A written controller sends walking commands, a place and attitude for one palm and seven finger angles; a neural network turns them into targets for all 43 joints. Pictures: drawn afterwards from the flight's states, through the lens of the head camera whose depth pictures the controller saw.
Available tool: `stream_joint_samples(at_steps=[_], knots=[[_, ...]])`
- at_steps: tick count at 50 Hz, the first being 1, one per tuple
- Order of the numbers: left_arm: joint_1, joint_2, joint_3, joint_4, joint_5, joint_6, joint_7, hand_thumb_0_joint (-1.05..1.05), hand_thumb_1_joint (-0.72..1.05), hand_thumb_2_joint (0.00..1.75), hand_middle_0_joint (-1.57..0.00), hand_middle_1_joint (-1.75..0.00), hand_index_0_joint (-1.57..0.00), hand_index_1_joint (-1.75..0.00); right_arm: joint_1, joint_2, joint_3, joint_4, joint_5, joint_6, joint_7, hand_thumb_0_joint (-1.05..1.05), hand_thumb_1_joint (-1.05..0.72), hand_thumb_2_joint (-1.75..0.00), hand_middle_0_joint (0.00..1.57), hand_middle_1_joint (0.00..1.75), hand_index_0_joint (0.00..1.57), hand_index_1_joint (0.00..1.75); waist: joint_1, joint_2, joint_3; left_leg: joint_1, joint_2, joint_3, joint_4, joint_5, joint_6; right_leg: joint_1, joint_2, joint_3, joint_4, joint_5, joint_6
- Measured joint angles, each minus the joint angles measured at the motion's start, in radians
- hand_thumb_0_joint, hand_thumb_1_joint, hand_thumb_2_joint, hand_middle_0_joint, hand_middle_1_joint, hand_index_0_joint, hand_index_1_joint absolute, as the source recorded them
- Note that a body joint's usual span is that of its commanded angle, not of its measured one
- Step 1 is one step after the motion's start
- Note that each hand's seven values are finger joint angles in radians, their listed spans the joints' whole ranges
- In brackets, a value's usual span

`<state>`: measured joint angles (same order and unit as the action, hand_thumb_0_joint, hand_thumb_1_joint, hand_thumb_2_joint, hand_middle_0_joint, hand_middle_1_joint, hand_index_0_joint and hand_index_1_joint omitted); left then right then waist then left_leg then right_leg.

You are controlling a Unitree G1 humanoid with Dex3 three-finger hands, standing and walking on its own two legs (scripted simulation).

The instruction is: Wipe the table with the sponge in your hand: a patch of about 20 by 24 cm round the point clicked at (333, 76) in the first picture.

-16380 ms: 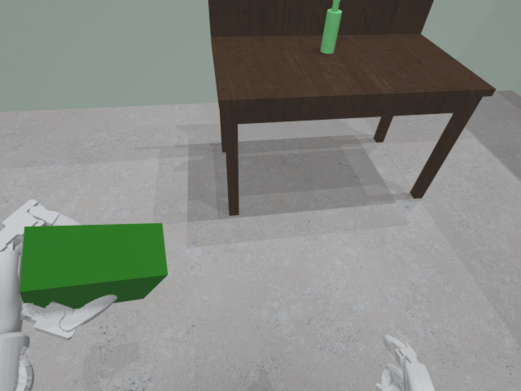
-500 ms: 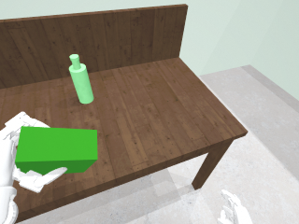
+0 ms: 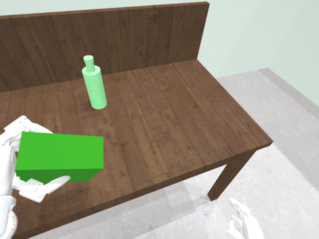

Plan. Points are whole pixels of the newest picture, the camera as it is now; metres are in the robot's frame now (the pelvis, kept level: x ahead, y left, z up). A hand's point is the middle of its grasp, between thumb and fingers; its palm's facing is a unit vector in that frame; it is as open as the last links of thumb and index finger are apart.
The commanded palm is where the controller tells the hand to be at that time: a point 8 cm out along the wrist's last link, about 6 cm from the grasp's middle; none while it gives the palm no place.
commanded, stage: come to a stop and stand still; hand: left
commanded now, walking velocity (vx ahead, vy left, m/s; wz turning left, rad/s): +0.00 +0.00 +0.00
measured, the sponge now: (73, 160) +0.23 +0.20 +0.12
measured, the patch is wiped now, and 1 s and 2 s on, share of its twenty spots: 0.00 0.00 0.00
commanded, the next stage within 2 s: look again from close up in 0.30 s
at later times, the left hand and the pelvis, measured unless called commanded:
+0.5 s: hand (38, 160) +0.21 +0.25 +0.15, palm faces +0.38 -0.84 -0.38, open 10.4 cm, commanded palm +0.16 +0.28 +0.17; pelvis +0.00 +0.00 +0.00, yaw +1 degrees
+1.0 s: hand (19, 135) +0.23 +0.27 +0.20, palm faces +0.49 -0.73 -0.48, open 10.4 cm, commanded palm +0.13 +0.26 +0.17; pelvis -0.02 -0.03 -0.01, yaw +2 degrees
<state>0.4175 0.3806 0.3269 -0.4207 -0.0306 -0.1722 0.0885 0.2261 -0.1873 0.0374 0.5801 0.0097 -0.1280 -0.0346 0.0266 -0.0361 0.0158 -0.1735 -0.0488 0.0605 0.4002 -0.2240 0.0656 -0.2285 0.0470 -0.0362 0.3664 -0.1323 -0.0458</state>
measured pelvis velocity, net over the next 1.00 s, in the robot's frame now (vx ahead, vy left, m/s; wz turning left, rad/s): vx -0.02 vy -0.03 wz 0.03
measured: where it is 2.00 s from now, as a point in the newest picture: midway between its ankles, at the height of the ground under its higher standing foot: outside the picture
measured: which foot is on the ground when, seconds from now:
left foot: down 0.00-1.00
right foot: down 0.00-1.00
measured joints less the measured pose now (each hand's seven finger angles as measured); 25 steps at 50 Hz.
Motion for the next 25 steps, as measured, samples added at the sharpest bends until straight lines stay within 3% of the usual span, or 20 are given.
stream_joint_samples(at_steps=[14,25], knots=[[-0.006,0.004,0.009,-0.037,-0.007,-0.005,-0.004,-0.01,-0.52,1.02,-0.70,-1.33,-0.71,-1.33,-0.026,0.000,-0.009,-0.015,-0.001,0.009,-0.001,0.01,-0.91,-0.90,0.20,0.30,0.21,0.30,0.008,0.005,0.033,0.017,-0.022,-0.002,-0.010,-0.001,0.004,0.003,-0.022,0.000,0.026,-0.022,0.014],[0.007,-0.014,0.003,-0.026,-0.015,0.009,0.004,-0.01,-0.52,1.02,-0.70,-1.33,-0.71,-1.33,-0.024,-0.008,-0.013,-0.005,0.004,0.019,-0.008,0.01,-0.91,-0.90,0.20,0.30,0.21,0.30,0.011,0.018,0.033,0.005,-0.009,-0.014,0.005,-0.003,-0.004,0.005,-0.010,-0.013,0.015,-0.014,0.001]])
